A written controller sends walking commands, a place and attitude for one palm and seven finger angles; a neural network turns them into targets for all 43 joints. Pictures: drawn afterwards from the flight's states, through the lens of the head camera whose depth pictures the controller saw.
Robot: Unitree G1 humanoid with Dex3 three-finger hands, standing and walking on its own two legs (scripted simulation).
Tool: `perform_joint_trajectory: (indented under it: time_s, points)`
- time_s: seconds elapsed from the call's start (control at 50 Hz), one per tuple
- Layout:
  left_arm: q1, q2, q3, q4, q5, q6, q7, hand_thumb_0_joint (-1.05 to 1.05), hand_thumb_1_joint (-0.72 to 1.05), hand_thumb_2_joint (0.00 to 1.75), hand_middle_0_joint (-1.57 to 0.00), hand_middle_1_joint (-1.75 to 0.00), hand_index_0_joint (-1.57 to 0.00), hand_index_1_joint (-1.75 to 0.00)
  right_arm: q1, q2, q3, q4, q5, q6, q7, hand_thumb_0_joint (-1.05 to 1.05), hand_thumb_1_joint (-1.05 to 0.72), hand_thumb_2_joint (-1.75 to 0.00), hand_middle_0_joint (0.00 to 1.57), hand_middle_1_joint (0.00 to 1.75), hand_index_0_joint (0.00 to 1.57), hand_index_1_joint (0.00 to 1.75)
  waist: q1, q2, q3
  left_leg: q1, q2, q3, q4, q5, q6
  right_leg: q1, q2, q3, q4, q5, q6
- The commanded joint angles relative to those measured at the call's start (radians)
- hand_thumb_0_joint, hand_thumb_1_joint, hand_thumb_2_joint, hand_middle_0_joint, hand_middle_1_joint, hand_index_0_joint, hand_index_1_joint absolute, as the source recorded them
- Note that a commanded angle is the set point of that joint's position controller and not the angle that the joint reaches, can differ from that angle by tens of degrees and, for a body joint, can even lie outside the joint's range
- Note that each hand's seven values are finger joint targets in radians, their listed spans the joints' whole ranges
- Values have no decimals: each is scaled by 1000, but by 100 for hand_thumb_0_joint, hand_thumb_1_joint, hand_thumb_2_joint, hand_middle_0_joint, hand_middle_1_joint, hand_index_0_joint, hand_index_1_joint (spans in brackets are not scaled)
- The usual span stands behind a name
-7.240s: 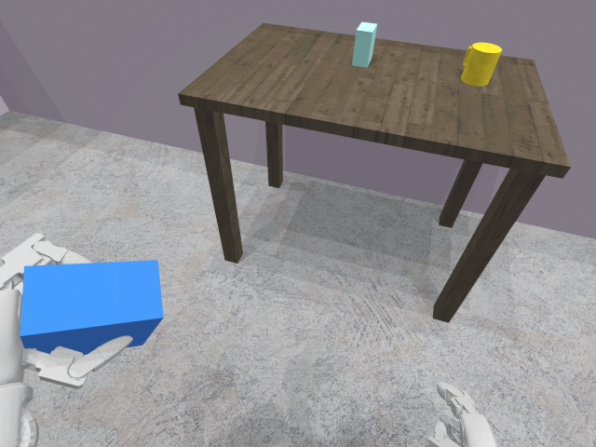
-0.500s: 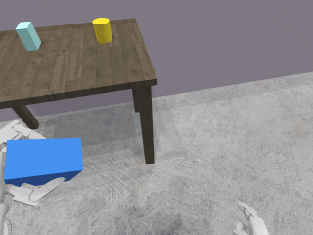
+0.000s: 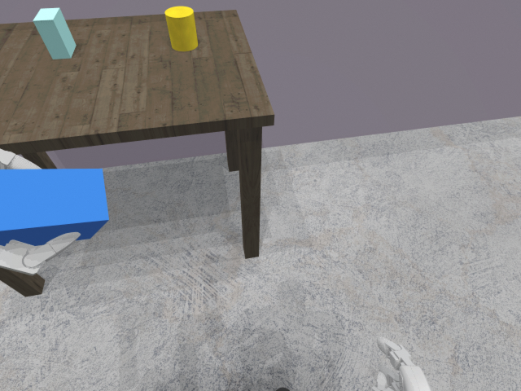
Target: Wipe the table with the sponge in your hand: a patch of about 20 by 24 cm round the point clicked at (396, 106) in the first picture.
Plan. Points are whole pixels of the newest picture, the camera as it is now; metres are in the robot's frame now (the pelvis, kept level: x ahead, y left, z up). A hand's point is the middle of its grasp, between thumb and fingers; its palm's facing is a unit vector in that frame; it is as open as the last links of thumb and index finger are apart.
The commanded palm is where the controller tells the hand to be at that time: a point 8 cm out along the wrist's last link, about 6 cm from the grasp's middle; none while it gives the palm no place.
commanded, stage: look again from close up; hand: left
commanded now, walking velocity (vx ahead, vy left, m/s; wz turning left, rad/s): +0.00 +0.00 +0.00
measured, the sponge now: (60, 210) +0.27 +0.27 +0.17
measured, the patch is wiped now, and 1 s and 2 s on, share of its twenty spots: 0.00 0.00 0.00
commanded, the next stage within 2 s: shuffle to correct the standing spot in 0.16 s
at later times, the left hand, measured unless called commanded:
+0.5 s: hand (38, 210) +0.27 +0.30 +0.17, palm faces +0.39 -0.86 -0.32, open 9.9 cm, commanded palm +0.21 +0.33 +0.18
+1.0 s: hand (31, 141) +0.37 +0.36 +0.18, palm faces +0.32 -0.84 -0.44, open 9.9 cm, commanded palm +0.30 +0.39 +0.18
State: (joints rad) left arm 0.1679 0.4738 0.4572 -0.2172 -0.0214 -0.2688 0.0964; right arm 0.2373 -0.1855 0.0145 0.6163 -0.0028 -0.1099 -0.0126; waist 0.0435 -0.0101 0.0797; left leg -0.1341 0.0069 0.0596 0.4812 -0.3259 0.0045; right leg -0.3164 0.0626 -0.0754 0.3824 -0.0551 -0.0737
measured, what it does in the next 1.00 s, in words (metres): steps to the left: left foot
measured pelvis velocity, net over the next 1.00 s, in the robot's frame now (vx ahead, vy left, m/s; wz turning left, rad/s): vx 0.10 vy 0.14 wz -0.16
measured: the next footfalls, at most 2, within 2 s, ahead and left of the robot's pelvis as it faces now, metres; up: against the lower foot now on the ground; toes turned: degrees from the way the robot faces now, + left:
left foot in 0.84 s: +0.17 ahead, +0.28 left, +0.00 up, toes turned -9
right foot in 1.08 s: +0.16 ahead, +0.05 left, +0.00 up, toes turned -13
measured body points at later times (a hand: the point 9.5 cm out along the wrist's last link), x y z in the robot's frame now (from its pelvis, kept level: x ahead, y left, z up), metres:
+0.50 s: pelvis +0.05 +0.06 -0.01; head +0.06 +0.08 +0.44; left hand +0.24 +0.34 +0.18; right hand +0.24 -0.16 -0.06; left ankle -0.04 +0.11 -0.74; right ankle +0.10 -0.06 -0.74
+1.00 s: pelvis +0.10 +0.14 -0.02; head +0.13 +0.16 +0.42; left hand +0.35 +0.40 +0.20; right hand +0.22 -0.09 -0.11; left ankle +0.13 +0.29 -0.74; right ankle +0.10 +0.04 -0.68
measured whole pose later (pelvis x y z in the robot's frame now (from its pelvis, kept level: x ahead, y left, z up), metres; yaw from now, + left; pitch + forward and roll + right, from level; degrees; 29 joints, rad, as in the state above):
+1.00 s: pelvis +0.10 +0.14 -0.02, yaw -9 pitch -2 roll +0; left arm 0.31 0.46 0.48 -0.47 -0.01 -0.27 0.10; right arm 0.23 -0.11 0.02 0.59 0.00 -0.14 0.02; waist 0.01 -0.07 0.09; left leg -0.33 0.04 -0.02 0.73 -0.37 -0.03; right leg -0.51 0.02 -0.01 1.11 -0.50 -0.02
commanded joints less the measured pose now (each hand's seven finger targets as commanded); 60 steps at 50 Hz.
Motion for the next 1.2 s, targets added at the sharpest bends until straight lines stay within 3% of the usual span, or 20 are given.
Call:
perform_joint_trajectory:
  time_s: [0.0,0.12,0.24,0.4,0.58,0.62,0.64,0.66,0.68,0.7,0.78,0.8,0.82,0.84,0.86,0.92,1.0,1.02,1.06,1.18]
  points:
    - [188,17,-65,-305,-35,-93,-5,0,10,130,-120,-160,-120,-160,-62,-122,-41,-193,24,-86,19,0,-90,-90,20,30,20,30,21,129,-169,-274,54,-51,-221,-125,57,414,-143,205,7,-255,115]
    - [143,140,71,-362,-30,-78,17,0,10,130,-120,-160,-120,-160,-64,-138,-55,-218,25,-122,3,0,-90,-90,20,30,20,30,11,-147,-141,-233,45,-84,-161,11,39,345,-138,189,-11,-156,70]
    - [12,104,28,-421,-28,-96,12,0,10,130,-120,-160,-120,-160,-64,-125,-39,-206,10,-143,2,0,-90,-90,20,30,20,30,-9,127,-134,-148,22,-85,-152,84,19,286,-144,210,-23,-118,38]
    - [89,38,-47,-392,-26,-66,12,0,10,130,-120,-160,-120,-160,-60,-148,-53,-215,3,-129,13,0,-90,-90,20,30,20,30,-19,22,-133,-186,39,-86,-78,62,36,268,-109,197,133,-79,-8]
    - [71,92,19,-496,-42,-36,7,0,10,130,-120,-160,-120,-160,-96,-145,-46,-248,5,-71,16,0,-90,-90,20,30,20,30,-15,140,-137,0,104,-51,76,703,-56,106,-30,8,299,-103,-15]
    - [88,95,33,-512,-48,-25,13,0,10,130,-120,-160,-120,-160,-106,-155,-58,-256,12,-69,24,0,-90,-90,20,30,20,30,28,-7,-202,-287,18,27,440,628,-92,430,-96,159,222,164,-127]
    - [104,92,20,-514,-56,-24,16,0,10,130,-120,-160,-120,-160,-108,-155,-71,-253,14,-77,31,0,-90,-90,20,30,20,30,37,-193,-241,-497,-76,25,801,433,-127,530,-280,478,168,333,-279]
    - [71,88,25,-550,-50,-48,25,0,10,130,-120,-160,-120,-160,-133,-175,-81,-255,8,-87,44,0,-90,-90,20,30,20,30,41,-278,-222,-658,-38,-196,1005,-198,-71,514,-466,783,87,430,-381]
    - [55,64,12,-569,-29,-60,35,0,10,130,-120,-160,-120,-160,-115,-178,-78,-230,-2,-78,56,0,-90,-90,20,30,20,30,13,-158,-161,-672,113,-436,959,-321,7,374,-533,845,87,305,-334]
    - [83,69,11,-577,-24,-67,30,0,10,130,-120,-160,-120,-160,-68,-163,-73,-217,3,-51,65,0,-90,-90,20,30,20,30,-17,16,-123,-556,164,-431,839,-320,20,156,-515,695,74,186,-248]
    - [35,89,4,-595,-23,-58,2,0,10,130,-120,-160,-120,-160,-72,-100,-40,-172,9,-29,41,0,-90,-90,20,30,20,30,-76,151,-171,122,-15,-23,205,69,-37,-340,-126,123,191,-488,-33]
    - [17,84,13,-586,-25,-60,2,0,10,130,-120,-160,-120,-160,-54,-122,-48,-173,12,-51,23,0,-90,-90,20,30,20,30,-80,280,-164,145,-3,-50,59,22,-22,-311,-50,81,401,-533,-7]
    - [-11,95,43,-618,-23,-72,10,0,10,130,-120,-160,-120,-160,-58,-169,-73,-186,8,-72,14,0,-90,-90,20,30,20,30,-74,525,-166,78,197,-402,-138,-161,86,-344,21,22,752,-609,45]
    - [-8,117,76,-596,-13,-90,20,0,10,130,-120,-160,-120,-160,-98,-153,-85,-213,5,-93,5,0,-90,-90,20,30,20,30,-70,513,-116,-64,314,-630,-240,-199,202,-397,40,75,959,-602,49]
    - [27,145,123,-487,0,-96,22,0,10,130,-120,-160,-120,-160,-80,-129,-87,-187,6,-100,5,0,-90,-90,20,30,20,30,-58,253,-86,-92,322,-594,-206,-52,283,-425,-16,132,969,-494,49]
    - [60,116,97,-494,-9,-78,14,0,10,130,-120,-160,-120,-160,-95,-142,-75,-176,14,-91,11,0,-90,-90,20,30,20,30,-48,177,-146,-90,262,-377,-61,239,249,-298,-82,97,790,-474,56]
    - [183,76,53,-488,-4,-43,22,0,10,130,-120,-160,-120,-160,-108,-133,-49,-178,19,-95,23,0,-90,-90,20,30,20,30,-19,211,-183,-293,157,-149,54,73,128,169,-39,-19,249,-294,55]
    - [214,84,51,-481,1,-35,28,0,10,130,-120,-160,-120,-160,-101,-126,-45,-174,20,-95,23,0,-90,-90,20,30,20,30,-10,82,-210,-399,110,-96,218,39,97,343,-64,42,113,-260,47]
    - [257,163,125,-439,-5,-21,38,0,10,130,-120,-160,-120,-160,-112,-130,-54,-187,13,-72,26,0,-90,-90,20,30,20,30,-16,-304,-200,-712,-25,-47,761,-131,15,430,-466,718,-120,-304,-110]
    - [316,134,155,-419,-1,-70,25,0,10,130,-120,-160,-120,-160,-96,-126,-62,-137,5,-23,27,0,-90,-90,20,30,20,30,-42,-93,-113,-593,134,-156,672,37,-20,157,-374,291,-36,40,-100]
